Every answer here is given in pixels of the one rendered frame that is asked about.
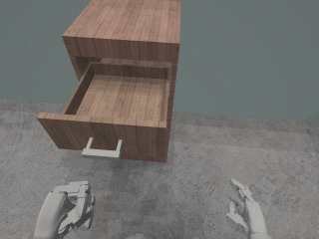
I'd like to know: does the right robot hand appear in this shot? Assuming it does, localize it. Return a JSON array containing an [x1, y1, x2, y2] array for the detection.
[[226, 178, 268, 239]]

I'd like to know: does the drawer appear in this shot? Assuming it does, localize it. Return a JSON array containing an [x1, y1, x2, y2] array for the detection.
[[37, 62, 170, 157]]

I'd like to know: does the cabinet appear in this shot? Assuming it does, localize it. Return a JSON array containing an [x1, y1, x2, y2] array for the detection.
[[62, 0, 181, 163]]

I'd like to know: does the left robot hand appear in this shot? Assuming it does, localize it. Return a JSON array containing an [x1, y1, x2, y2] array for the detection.
[[33, 180, 96, 239]]

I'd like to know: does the handle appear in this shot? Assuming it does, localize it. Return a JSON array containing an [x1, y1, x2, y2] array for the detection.
[[82, 137, 123, 161]]

